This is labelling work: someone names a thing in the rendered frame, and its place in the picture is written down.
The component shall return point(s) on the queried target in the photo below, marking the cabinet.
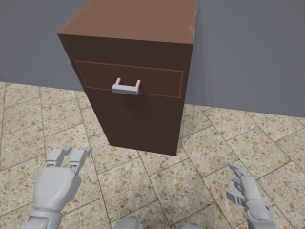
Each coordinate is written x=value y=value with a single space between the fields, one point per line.
x=142 y=33

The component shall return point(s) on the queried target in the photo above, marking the right robot hand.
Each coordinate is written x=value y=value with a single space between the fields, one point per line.
x=247 y=188

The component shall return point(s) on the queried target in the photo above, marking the right robot forearm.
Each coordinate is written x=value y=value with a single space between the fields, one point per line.
x=259 y=215

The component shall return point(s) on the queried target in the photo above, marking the drawer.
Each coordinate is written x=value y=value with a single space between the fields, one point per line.
x=152 y=80

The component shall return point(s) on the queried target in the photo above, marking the left robot forearm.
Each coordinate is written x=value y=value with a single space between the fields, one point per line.
x=43 y=219

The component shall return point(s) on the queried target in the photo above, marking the robot right shin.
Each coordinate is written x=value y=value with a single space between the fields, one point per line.
x=193 y=223

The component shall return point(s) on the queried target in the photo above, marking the handle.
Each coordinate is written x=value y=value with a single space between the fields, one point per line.
x=124 y=89

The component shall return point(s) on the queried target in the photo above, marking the left robot hand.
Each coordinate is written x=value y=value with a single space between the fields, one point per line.
x=55 y=186

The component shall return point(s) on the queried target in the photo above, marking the left robot thigh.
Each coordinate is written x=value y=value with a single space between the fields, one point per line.
x=128 y=223

